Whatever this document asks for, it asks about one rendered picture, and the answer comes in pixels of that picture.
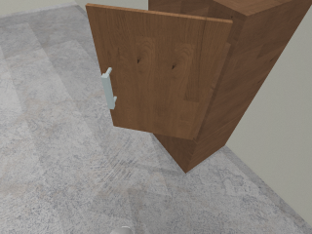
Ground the handle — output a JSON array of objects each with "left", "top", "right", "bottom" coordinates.
[{"left": 100, "top": 67, "right": 117, "bottom": 109}]

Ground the cupboard door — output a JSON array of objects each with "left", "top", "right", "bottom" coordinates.
[{"left": 85, "top": 3, "right": 233, "bottom": 140}]

